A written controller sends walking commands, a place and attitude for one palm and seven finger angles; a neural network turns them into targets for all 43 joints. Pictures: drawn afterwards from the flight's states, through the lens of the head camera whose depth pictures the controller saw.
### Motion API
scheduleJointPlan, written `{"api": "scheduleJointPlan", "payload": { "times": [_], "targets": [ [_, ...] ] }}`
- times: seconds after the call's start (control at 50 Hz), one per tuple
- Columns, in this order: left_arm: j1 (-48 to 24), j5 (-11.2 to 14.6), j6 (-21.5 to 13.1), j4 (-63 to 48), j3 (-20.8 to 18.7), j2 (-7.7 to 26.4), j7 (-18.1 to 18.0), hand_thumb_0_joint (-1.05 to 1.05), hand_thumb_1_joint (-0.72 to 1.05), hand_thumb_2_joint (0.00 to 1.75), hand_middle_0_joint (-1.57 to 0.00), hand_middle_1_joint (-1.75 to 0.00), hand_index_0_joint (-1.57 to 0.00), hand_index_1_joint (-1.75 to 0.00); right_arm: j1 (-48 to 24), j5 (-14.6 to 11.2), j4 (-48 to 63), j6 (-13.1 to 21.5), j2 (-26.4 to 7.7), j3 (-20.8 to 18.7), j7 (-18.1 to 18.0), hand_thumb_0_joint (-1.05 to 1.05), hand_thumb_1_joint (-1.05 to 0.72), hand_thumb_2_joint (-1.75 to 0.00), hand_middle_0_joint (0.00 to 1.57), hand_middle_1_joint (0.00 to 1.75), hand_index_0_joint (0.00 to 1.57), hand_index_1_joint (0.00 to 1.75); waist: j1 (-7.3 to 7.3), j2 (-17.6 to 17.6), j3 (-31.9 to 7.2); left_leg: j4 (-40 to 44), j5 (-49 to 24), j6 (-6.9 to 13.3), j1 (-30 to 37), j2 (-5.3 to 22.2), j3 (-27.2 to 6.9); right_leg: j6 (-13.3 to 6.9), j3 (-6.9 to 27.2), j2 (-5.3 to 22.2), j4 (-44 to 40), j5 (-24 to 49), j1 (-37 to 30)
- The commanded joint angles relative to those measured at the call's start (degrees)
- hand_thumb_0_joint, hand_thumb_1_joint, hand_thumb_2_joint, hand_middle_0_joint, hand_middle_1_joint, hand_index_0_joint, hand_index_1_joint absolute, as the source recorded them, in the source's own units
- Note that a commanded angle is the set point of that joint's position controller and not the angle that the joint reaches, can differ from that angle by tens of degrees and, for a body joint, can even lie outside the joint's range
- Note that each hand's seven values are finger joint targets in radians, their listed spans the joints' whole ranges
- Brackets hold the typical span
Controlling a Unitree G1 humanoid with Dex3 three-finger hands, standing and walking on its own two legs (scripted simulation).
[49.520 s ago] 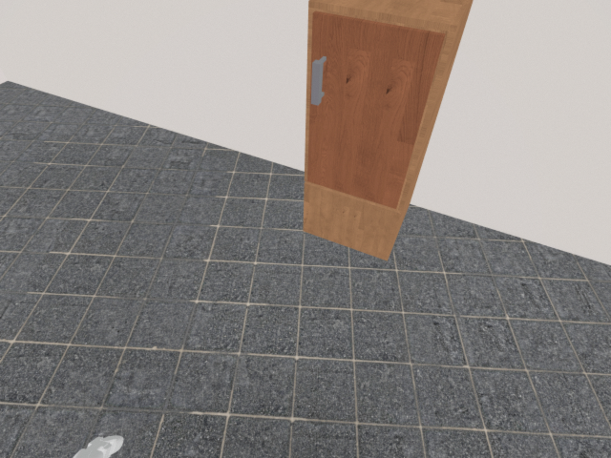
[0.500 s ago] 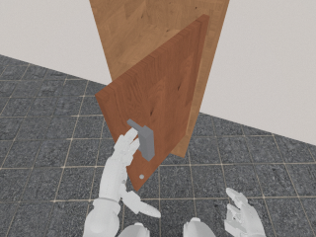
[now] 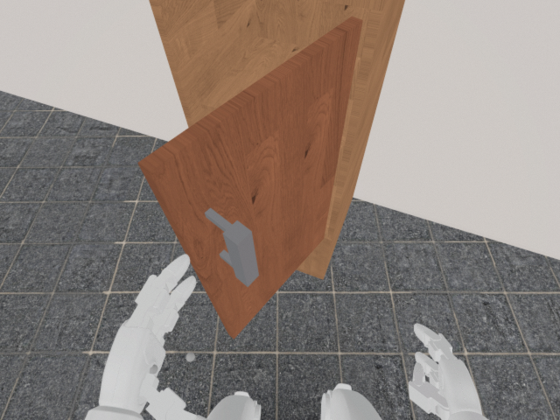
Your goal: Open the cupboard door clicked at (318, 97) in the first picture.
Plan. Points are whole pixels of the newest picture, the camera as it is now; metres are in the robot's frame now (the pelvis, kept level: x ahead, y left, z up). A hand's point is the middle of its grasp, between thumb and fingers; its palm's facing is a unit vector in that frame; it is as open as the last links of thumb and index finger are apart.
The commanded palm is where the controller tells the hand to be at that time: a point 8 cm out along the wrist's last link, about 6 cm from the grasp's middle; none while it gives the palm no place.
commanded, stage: draw the hand back to the body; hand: left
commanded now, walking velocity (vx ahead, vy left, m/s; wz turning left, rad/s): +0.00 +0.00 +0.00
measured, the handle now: (231, 247) +0.33 +0.09 +0.07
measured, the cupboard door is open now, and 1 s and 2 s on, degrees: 72 72 72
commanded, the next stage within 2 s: step back with the hand held close in 1.62 s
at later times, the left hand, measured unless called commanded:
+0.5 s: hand (119, 351) +0.18 +0.17 +0.12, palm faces -0.08 -0.99 -0.08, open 16.3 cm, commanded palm +0.16 +0.23 +0.14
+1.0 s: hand out of the picture +0.21 +0.27 +0.20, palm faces +0.33 -0.85 -0.41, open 12.0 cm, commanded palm +0.17 +0.31 +0.23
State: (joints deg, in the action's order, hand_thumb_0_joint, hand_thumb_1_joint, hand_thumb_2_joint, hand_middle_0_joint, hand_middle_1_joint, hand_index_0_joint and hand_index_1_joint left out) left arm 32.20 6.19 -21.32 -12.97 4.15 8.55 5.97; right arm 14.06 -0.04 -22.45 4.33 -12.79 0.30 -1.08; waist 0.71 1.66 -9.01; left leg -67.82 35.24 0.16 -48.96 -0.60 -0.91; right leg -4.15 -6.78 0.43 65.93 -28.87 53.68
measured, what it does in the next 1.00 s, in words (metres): rises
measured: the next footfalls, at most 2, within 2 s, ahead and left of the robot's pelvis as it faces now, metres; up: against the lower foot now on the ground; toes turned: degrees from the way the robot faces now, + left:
none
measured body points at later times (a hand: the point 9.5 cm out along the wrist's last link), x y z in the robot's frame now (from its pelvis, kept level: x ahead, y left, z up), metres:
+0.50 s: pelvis +0.00 +0.01 +0.03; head +0.02 +0.01 +0.48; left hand +0.18 +0.22 +0.13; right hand +0.18 -0.22 -0.02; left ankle -0.02 +0.12 -0.65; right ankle +0.03 -0.08 -0.65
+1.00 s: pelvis +0.03 +0.04 +0.08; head +0.01 +0.02 +0.53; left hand +0.19 +0.31 +0.23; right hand +0.20 -0.17 +0.00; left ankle -0.02 +0.12 -0.65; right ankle +0.03 -0.08 -0.65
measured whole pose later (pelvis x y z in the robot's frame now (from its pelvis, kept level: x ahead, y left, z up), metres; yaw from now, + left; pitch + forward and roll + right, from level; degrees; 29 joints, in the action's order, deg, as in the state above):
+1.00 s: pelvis +0.03 +0.04 +0.08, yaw -1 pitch -1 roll -1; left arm 31.3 1.4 -2.4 -24.1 -11.4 18.9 -7.3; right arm 15.0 -0.1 -32.7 8.7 -12.2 3.9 -5.4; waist 3.4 3.9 -2.1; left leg -33.9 22.5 3.0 -10.9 -2.1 0.5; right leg -0.4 -4.4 0.3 32.2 -16.3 15.3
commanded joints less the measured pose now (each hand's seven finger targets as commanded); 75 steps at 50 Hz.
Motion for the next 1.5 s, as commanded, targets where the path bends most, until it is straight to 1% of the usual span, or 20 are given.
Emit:
{"api": "scheduleJointPlan", "payload": {
  "times": [0.0,0.1,0.16,0.24,0.26,0.28,0.42,0.52,0.54,0.58,0.6,0.68,0.78,0.86,1.0,1.06,1.22,1.28,1.36,1.48],
  "targets": [
    [-3.6,2.3,-4.9,-12.0,-2.6,3.3,2.2,0.00,-0.50,0.30,-0.15,-0.30,-0.15,-0.30,-1.6,-0.3,8.8,4.3,-5.8,-2.2,-0.9,0.00,-0.90,-0.90,0.20,0.30,0.20,0.30,-2.72,-5.4,-10.8,5.3,-13.4,0.7,-5.0,-1.2,-0.6,3.3,11.1,1.4,-12.3,11.4,-18.0],
    [-1.6,4.0,-2.9,-18.1,-9.8,10.1,2.8,0.00,-0.50,0.30,-0.15,-0.30,-0.15,-0.30,-1.3,-0.9,9.9,4.2,-5.7,-2.2,-1.5,0.00,-0.90,-0.90,0.20,0.30,0.20,0.30,0.11,-1.4,-16.7,7.9,-15.6,0.8,-1.3,-1.5,0.0,3.0,12.2,1.7,-14.1,12.1,-24.7],
    [0.9,5.5,0.6,-17.2,-12.5,10.7,2.8,0.00,-0.50,0.30,-0.15,-0.30,-0.15,-0.30,-1.9,-1.8,10.2,3.3,-5.4,-1.9,-1.9,0.00,-0.90,-0.90,0.20,0.30,0.20,0.30,0.39,-2.6,-15.0,10.4,-16.0,0.8,0.3,-1.7,0.1,3.5,12.1,1.6,-16.8,12.7,-27.6],
    [-0.3,8.1,3.8,-14.7,-10.3,7.3,4.5,0.00,-0.50,0.30,-0.15,-0.30,-0.15,-0.30,-2.9,-2.6,10.0,3.8,-6.0,-1.0,-2.4,0.00,-0.90,-0.90,0.20,0.30,0.20,0.30,-1.73,-3.9,-5.5,13.4,-12.0,0.9,1.9,-1.3,-0.2,4.2,10.9,1.5,-21.7,5.9,-24.1],
    [-1.1,8.6,4.1,-14.0,-10.4,7.5,5.2,0.00,-0.50,0.30,-0.15,-0.30,-0.15,-0.30,-3.3,-2.7,10.0,4.1,-6.4,-1.0,-2.6,0.00,-0.90,-0.90,0.20,0.30,0.20,0.30,-2.17,-6.4,-4.1,13.7,-11.3,1.0,1.9,-1.2,-0.6,4.3,11.3,1.6,-23.1,3.6,-23.9],
    [-0.9,8.6,4.3,-14.0,-10.1,7.8,5.8,0.00,-0.50,0.30,-0.15,-0.30,-0.15,-0.30,-3.2,-2.6,9.9,4.6,-6.8,-1.0,-2.8,0.00,-0.90,-0.90,0.20,0.30,0.20,0.30,-2.12,-4.8,-3.0,14.3,-11.0,1.1,2.9,-1.0,-0.5,4.1,11.1,1.5,-23.6,2.3,-23.2],
    [-1.4,8.9,4.2,-18.8,-14.7,12.3,6.1,0.00,-0.50,0.30,-0.15,-0.30,-0.15,-0.30,-1.3,-2.5,9.1,6.9,-6.7,-0.7,-3.1,0.00,-0.90,-0.90,0.20,0.30,0.20,0.30,-0.21,0.2,-5.3,19.6,-15.8,0.9,10.6,-0.5,-1.6,2.7,6.5,-0.1,-22.2,7.9,-26.4],
    [-1.7,9.7,5.2,-20.3,-16.2,12.3,5.2,0.00,-0.32,0.37,-0.16,-0.30,-0.16,-0.30,-2.1,-2.8,7.9,8.1,-6.6,-0.2,-3.0,0.00,-0.90,-0.90,0.20,0.30,0.20,0.30,0.11,2.5,-3.2,23.0,-18.3,0.3,14.3,0.0,-2.3,2.4,3.9,-1.0,-22.6,11.9,-27.7],
    [0.4,0.7,8.9,-22.7,-17.7,20.2,-2.6,0.00,-0.29,0.39,-0.16,-0.30,-0.16,-0.30,-1.9,-1.9,7.2,6.7,-6.1,-0.9,-4.6,0.00,-0.90,-0.90,0.20,0.30,0.20,0.30,2.69,1.7,-4.5,26.4,-18.2,0.9,15.8,1.1,-1.5,1.9,6.9,0.7,-25.4,11.4,-30.8],
    [2.1,-0.9,12.5,-23.8,-13.6,13.4,-7.8,0.00,-0.22,0.42,-0.16,-0.30,-0.16,-0.30,-1.9,-1.4,7.3,6.3,-5.3,-0.3,-5.2,0.00,-0.90,-0.90,0.20,0.30,0.20,0.30,0.81,0.9,-0.4,28.2,-17.3,0.9,16.8,0.9,-1.7,2.3,6.2,1.0,-27.8,10.4,-30.4],
    [2.6,-2.0,13.6,-23.2,-12.6,12.2,-9.0,0.00,-0.18,0.43,-0.16,-0.30,-0.16,-0.30,-1.8,-1.4,6.4,6.1,-5.1,0.0,-5.1,0.00,-0.90,-0.90,0.20,0.30,0.20,0.30,0.82,3.6,1.4,29.0,-18.4,0.9,17.8,1.2,-1.6,2.2,5.5,0.9,-27.9,11.4,-30.9],
    [0.9,-4.2,15.0,-24.7,-14.1,14.8,-12.3,0.00,-0.05,0.50,-0.17,-0.30,-0.17,-0.30,-2.6,-1.0,4.4,6.2,-5.6,0.5,-5.2,0.00,-0.90,-0.90,0.20,0.30,0.20,0.30,0.99,2.2,1.5,32.0,-25.5,0.9,23.3,1.7,-2.3,2.3,4.4,0.7,-29.9,16.8,-34.9],
    [-3.3,-4.9,15.5,-23.6,-17.2,16.8,-13.9,0.00,0.13,0.57,-0.17,-0.30,-0.17,-0.30,-3.9,-0.6,2.4,6.9,-5.8,0.8,-5.7,0.00,-0.90,-0.90,0.20,0.30,0.20,0.30,1.37,-0.6,4.0,36.9,-26.8,0.5,27.6,2.1,-2.7,2.5,3.9,0.6,-33.2,17.5,-38.8],
    [-4.7,-5.0,15.0,-24.2,-20.1,18.1,-14.3,0.00,0.27,0.63,-0.18,-0.30,-0.18,-0.30,-4.6,-0.4,0.6,7.7,-6.0,1.0,-5.5,0.00,-0.90,-0.90,0.20,0.30,0.20,0.30,2.13,3.3,3.2,39.8,-32.1,-0.5,31.8,2.3,-2.8,2.3,3.9,0.7,-35.3,20.1,-42.9],
    [-4.1,-4.4,14.4,-23.5,-24.3,19.1,-13.9,0.00,0.51,0.74,-0.19,-0.30,-0.19,-0.30,-6.1,0.0,-2.4,8.1,-5.9,0.5,-4.2,0.00,-0.90,-0.90,0.20,0.30,0.20,0.30,2.93,2.8,3.4,43.2,-44.9,-2.0,37.8,3.1,-2.2,2.5,3.8,0.5,-38.9,27.6,-48.2],
    [-6.5,-4.3,14.2,-22.2,-26.7,20.4,-13.9,0.00,0.62,0.78,-0.19,-0.30,-0.19,-0.30,-6.9,0.1,-3.4,7.6,-6.2,0.3,-4.0,0.00,-0.90,-0.90,0.20,0.30,0.20,0.30,2.97,2.1,5.7,44.8,-43.6,-1.9,38.1,3.1,-1.8,2.4,3.8,0.3,-40.9,27.6,-49.2],
    [-10.8,-3.2,12.8,-22.3,-33.3,24.0,-14.0,0.00,0.90,0.90,-0.20,-0.30,-0.20,-0.30,-8.2,0.2,-4.7,6.5,-6.1,-0.3,-3.7,0.00,-0.90,-0.90,0.20,0.30,0.20,0.30,3.46,2.5,4.2,47.2,-41.7,-1.2,40.8,2.5,-0.7,2.3,4.7,0.3,-43.7,29.0,-52.7],
    [-8.6,-3.1,13.3,-18.0,-28.8,19.2,-13.0,0.00,0.90,0.90,-0.20,-0.30,-0.20,-0.30,-8.5,0.0,-5.2,5.8,-6.3,-0.5,-3.4,0.00,-0.90,-0.90,0.20,0.30,0.20,0.30,2.76,2.7,7.8,47.9,-40.2,-0.7,41.0,2.7,0.0,2.6,4.8,0.4,-44.9,28.1,-51.1],
    [-11.1,-3.3,13.0,-18.4,-28.8,20.3,-13.0,0.00,0.90,0.90,-0.20,-0.30,-0.20,-0.30,-9.3,0.1,-5.2,5.4,-6.8,-0.8,-3.4,0.00,-0.90,-0.90,0.20,0.30,0.20,0.30,2.91,1.2,7.9,48.9,-35.2,0.2,40.7,2.4,-0.3,2.5,5.0,0.2,-46.0,25.5,-51.6],
    [-11.3,-3.6,12.1,-22.6,-31.8,23.8,-13.7,0.00,0.90,0.90,-0.20,-0.30,-0.20,-0.30,-10.1,0.5,-5.0,6.2,-6.0,-0.6,-3.7,0.00,-0.90,-0.90,0.20,0.30,0.20,0.30,3.66,3.6,4.4,49.0,-35.2,0.4,41.4,1.6,-0.1,2.4,5.7,0.3,-46.0,27.1,-54.4]
  ]
}}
